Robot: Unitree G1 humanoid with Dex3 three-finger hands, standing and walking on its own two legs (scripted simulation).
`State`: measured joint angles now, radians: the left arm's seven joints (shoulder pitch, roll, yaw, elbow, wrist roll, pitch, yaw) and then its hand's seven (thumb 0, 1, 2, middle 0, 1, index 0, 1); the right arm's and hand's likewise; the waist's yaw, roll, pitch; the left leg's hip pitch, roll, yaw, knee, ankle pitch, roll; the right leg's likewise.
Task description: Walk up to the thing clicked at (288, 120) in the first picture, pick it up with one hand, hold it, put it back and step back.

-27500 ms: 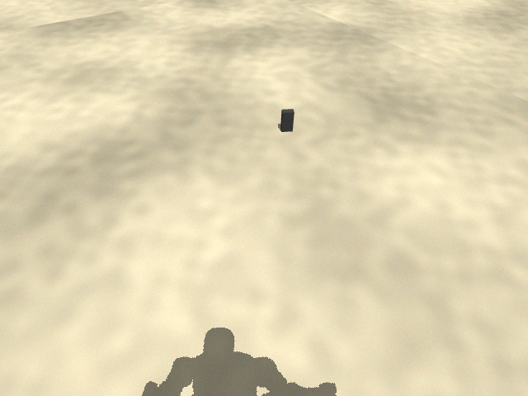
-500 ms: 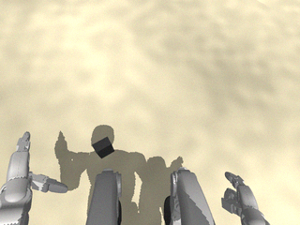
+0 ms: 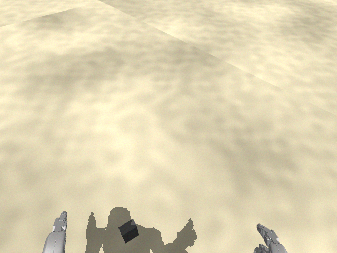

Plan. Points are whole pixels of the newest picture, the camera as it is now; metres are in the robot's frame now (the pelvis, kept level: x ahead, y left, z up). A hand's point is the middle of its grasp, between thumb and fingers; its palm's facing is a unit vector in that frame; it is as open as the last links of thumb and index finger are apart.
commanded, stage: home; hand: left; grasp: from the side
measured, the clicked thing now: (129, 231) +0.37 +0.17 -0.63
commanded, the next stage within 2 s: stand in 1.78 s
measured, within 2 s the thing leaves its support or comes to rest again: neither
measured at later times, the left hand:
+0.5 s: hand out of the picture +0.17 +0.18 -0.04, palm faces +0.12 -0.95 -0.29, open 17.6 cm
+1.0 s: hand out of the picture +0.16 +0.17 -0.04, palm faces +0.12 -0.95 -0.28, open 17.7 cm
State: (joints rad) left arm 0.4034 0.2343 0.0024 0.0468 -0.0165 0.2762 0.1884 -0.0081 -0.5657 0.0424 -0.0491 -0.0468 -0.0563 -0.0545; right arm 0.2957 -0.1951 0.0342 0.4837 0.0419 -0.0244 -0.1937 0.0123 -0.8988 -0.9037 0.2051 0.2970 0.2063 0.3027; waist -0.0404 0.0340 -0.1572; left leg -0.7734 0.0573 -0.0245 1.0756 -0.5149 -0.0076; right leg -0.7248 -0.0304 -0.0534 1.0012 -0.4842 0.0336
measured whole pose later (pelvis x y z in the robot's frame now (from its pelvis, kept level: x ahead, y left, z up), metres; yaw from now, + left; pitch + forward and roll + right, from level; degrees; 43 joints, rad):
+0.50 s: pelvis +0.00 -0.01 +0.02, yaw +1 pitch +8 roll -2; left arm 0.46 0.21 -0.01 -0.01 -0.01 0.28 0.14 -0.01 -0.57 0.04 -0.05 -0.05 -0.05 -0.06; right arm 0.26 -0.20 0.04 0.50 0.02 -0.10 -0.19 0.01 -0.90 -0.90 0.21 0.30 0.21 0.30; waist -0.02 0.03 -0.11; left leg -0.62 0.05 -0.03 0.97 -0.48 -0.02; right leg -0.58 -0.03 -0.07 0.90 -0.46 0.02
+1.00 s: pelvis -0.01 -0.02 +0.02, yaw +1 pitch +7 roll -2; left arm 0.45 0.20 -0.01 0.02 -0.01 0.27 0.13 -0.01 -0.59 0.03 -0.04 -0.05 -0.05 -0.05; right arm 0.27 -0.20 0.03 0.51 0.02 -0.11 -0.19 0.02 -0.90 -0.90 0.20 0.30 0.21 0.30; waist -0.02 0.03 -0.10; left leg -0.62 0.06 -0.03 0.95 -0.45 -0.03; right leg -0.58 -0.03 -0.06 0.91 -0.44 0.01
